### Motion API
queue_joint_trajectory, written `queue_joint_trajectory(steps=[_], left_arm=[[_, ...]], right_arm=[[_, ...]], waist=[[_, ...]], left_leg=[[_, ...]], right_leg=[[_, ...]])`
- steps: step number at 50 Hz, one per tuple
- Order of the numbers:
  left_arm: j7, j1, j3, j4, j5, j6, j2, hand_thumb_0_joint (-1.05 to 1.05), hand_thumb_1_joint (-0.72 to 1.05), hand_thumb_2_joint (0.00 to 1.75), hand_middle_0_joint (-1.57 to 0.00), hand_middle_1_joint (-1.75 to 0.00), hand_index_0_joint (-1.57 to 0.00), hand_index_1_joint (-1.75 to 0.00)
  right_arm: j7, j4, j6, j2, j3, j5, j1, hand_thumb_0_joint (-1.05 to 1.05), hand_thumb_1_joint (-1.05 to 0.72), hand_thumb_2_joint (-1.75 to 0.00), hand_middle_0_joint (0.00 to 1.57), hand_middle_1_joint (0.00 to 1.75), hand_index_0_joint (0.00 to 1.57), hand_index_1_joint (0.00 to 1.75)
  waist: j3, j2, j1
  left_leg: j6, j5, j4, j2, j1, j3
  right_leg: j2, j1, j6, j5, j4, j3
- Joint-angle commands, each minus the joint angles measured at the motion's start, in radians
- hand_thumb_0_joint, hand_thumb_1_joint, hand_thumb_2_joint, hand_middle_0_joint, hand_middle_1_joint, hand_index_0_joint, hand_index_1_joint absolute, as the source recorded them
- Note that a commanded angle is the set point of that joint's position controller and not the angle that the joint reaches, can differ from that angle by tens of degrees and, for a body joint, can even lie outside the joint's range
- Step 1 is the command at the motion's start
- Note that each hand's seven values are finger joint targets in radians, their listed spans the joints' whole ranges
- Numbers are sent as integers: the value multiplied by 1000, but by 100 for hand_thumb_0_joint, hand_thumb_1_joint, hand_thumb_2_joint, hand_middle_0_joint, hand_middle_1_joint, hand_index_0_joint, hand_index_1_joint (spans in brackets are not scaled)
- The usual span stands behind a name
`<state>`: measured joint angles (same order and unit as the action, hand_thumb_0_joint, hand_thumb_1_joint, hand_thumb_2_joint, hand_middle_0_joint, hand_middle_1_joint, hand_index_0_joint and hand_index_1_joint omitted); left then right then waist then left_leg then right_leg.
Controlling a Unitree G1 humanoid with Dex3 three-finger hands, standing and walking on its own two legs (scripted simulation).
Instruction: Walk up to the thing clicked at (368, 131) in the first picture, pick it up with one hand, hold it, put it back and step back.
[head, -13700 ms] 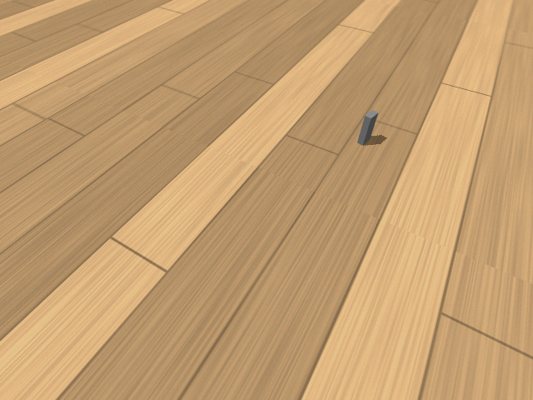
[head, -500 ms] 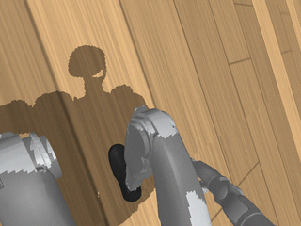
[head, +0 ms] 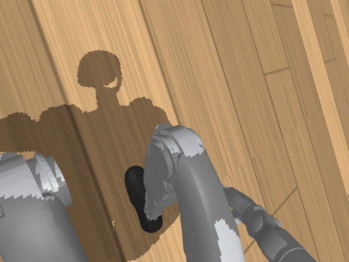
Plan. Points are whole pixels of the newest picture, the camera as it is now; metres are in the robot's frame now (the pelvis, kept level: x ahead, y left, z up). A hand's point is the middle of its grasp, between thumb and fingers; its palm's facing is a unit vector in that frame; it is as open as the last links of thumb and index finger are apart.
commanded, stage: settle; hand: left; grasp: from the side
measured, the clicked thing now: out of the picture +0.47 +0.36 -0.19
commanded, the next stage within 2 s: hold in 0.30 s
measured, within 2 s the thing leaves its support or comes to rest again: neither
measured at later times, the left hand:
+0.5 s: hand out of the picture +0.43 +0.40 -0.06, palm faces +0.53 -0.85 -0.06, open 8.6 cm
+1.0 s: hand out of the picture +0.37 +0.37 +0.13, palm faces +0.49 -0.87 -0.07, open 8.6 cm
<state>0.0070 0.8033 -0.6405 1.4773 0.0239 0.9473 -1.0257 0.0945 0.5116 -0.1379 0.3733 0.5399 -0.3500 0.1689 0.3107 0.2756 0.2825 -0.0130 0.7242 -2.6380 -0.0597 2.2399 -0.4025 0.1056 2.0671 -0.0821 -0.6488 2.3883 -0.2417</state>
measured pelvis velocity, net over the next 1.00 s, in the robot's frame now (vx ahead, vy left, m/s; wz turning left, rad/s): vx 0.02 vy -0.02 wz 0.20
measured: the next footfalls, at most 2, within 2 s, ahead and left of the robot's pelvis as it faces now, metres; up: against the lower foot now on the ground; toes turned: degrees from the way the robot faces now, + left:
none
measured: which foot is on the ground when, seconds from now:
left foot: down 0.00-1.00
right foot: down 0.00-1.00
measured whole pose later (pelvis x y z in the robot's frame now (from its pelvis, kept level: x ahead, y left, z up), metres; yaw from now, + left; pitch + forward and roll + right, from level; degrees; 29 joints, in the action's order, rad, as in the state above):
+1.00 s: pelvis +0.02 -0.02 +0.13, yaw +11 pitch +33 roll -8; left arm -0.15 0.46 -0.48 0.51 0.19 0.31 -0.47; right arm 0.00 0.56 -0.08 0.27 0.04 0.00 -0.07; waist -0.15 -0.01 0.06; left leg -0.01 0.68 -2.15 -0.06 2.05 -0.14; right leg 0.00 1.96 -0.03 -0.71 2.08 -0.08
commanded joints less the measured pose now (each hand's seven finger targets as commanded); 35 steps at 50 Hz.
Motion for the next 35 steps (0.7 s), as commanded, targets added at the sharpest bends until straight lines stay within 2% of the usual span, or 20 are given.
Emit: queue_joint_trajectory(steps=[1,5,10,12,14,15,17,18,19,20,21,22,23,24,27,29,31,32,34,35], left_arm=[[-4,227,-33,-234,22,63,-272,0,31,139,-128,-152,-131,-152],[-30,208,-8,-286,7,16,-242,0,32,138,-128,-152,-131,-152],[-57,207,-22,-380,35,-42,-200,0,30,139,-129,-153,-132,-153],[-73,193,2,-408,39,-66,-152,0,32,138,-129,-152,-132,-152],[-79,195,-16,-458,42,-96,-171,0,30,139,-130,-154,-133,-153],[-85,207,9,-480,48,-109,-130,0,31,138,-129,-153,-132,-152],[-95,215,24,-538,57,-136,-94,0,32,137,-128,-151,-131,-151],[-95,198,8,-553,52,-154,-107,0,31,136,-128,-151,-131,-151],[-99,197,48,-543,53,-174,-56,0,34,137,-129,-152,-132,-151],[-96,195,16,-568,55,-190,-80,0,36,138,-128,-151,-131,-151],[-94,199,22,-593,56,-204,-69,0,39,131,-128,-154,-133,-150],[-100,168,39,-570,60,-219,-26,0,39,136,-125,-155,-130,-151],[-105,172,40,-618,64,-227,-18,0,41,136,-123,-154,-129,-150],[-109,161,28,-661,62,-239,-36,0,42,134,-121,-152,-127,-148],[-146,133,57,-746,69,-280,-6,0,39,131,-120,-150,-125,-146],[-177,70,75,-760,91,-312,47,0,38,129,-117,-147,-123,-143],[-198,38,35,-861,114,-337,8,0,33,124,-115,-143,-120,-140],[-211,53,40,-925,129,-349,26,0,29,122,-114,-142,-119,-138],[-234,6,80,-929,155,-391,109,0,26,119,-114,-141,-119,-137],[-233,4,53,-951,167,-410,96,0,24,119,-113,-141,-119,-137]], right_arm=[[-13,7,-13,357,-136,2,-81,0,-88,-90,20,30,20,30],[-14,20,-12,344,-167,13,-111,0,-88,-89,20,30,20,30],[-11,19,-6,341,-215,44,-150,0,-88,-89,20,30,20,30],[-8,15,-5,331,-233,60,-167,0,-87,-89,20,30,20,30],[-9,20,-1,323,-258,78,-189,0,-87,-89,20,30,20,30],[-8,21,0,316,-268,85,-204,0,-87,-89,20,30,20,30],[-6,16,2,304,-288,102,-220,0,-87,-89,20,30,20,30],[-8,21,2,303,-305,110,-239,0,-86,-89,20,30,20,30],[-7,28,2,287,-310,121,-251,0,-86,-89,20,30,20,30],[-8,26,5,293,-328,129,-259,0,-86,-89,20,30,20,30],[-8,26,5,279,-335,136,-272,0,-89,-89,20,30,20,30],[-8,32,3,272,-342,144,-281,0,-88,-89,20,30,20,30],[-7,27,5,272,-356,149,-285,0,-88,-89,20,30,20,30],[-10,29,5,265,-367,158,-302,0,-88,-89,20,30,20,30],[-19,28,6,248,-407,189,-316,0,-88,-89,20,30,20,30],[-24,26,14,238,-426,213,-319,0,-88,-89,20,30,20,30],[-35,16,19,229,-451,240,-326,0,-89,-89,20,30,20,30],[-38,22,19,219,-465,249,-343,0,-89,-89,20,30,20,30],[-48,7,30,202,-484,275,-334,0,-89,-89,20,30,20,30],[-57,13,35,198,-497,287,-342,0,-89,-89,20,30,20,30]], waist=[[-652,-674,85],[-667,-687,67],[-710,-682,36],[-717,-683,29],[-749,-673,-1],[-760,-681,7],[-781,-690,-13],[-798,-706,-29],[-784,-692,-24],[-792,-677,-37],[-810,-668,-44],[-798,-647,-47],[-815,-656,-50],[-851,-662,-74],[-911,-670,-99],[-912,-651,-107],[-993,-650,-152],[-1039,-661,-154],[-1035,-632,-154],[-1032,-607,-168]], left_leg=[[-15,-241,328,-70,-480,110],[-13,-245,334,-65,-471,131],[-9,-198,356,-54,-458,147],[-10,-192,374,-51,-459,146],[-4,-171,379,-46,-444,161],[-4,-174,384,-43,-445,165],[-4,-160,402,-38,-452,172],[-7,-169,414,-38,-474,173],[-3,-145,420,-33,-448,179],[0,-152,416,-31,-440,185],[2,-148,419,-28,-431,195],[4,-150,423,-24,-430,200],[3,-156,430,-23,-440,203],[3,-163,444,-20,-454,209],[7,-150,476,-14,-483,227],[11,-128,503,-9,-474,235],[14,-154,524,-5,-517,249],[13,-176,530,-4,-547,254],[20,-156,558,1,-544,263],[23,-157,565,2,-545,272]], right_leg=[[17,-291,83,247,-148,-101],[13,-285,86,253,-155,-85],[6,-251,93,213,-164,-75],[3,-230,97,205,-162,-75],[-1,-228,99,191,-172,-57],[-3,-227,100,195,-174,-54],[-9,-202,104,178,-177,-47],[-12,-189,107,180,-174,-44],[-15,-177,107,160,-183,-39],[-17,-170,108,169,-183,-32],[-18,-174,110,162,-189,-23],[-21,-170,108,162,-200,-20],[-23,-172,110,165,-200,-19],[-26,-174,112,162,-206,-11],[-35,-168,117,143,-227,11],[-41,-166,118,123,-243,18],[-44,-180,122,127,-260,36],[-46,-199,122,143,-267,45],[-50,-192,125,130,-299,59],[-51,-201,124,132,-319,72]])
